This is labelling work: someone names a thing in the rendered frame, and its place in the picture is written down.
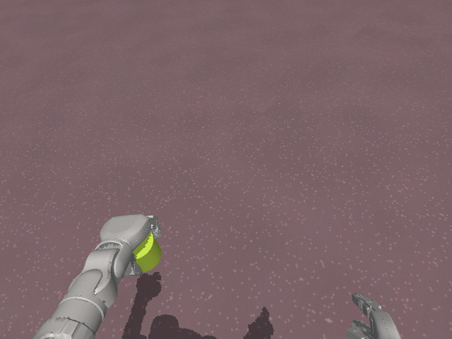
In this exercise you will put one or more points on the right robot hand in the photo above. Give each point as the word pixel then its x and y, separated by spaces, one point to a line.
pixel 381 324

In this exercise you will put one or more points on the tin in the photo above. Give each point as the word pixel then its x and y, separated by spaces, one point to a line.
pixel 148 253

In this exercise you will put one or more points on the left robot arm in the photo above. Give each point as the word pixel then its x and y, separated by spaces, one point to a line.
pixel 92 292

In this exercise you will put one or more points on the left robot hand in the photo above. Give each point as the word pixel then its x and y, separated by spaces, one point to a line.
pixel 132 229

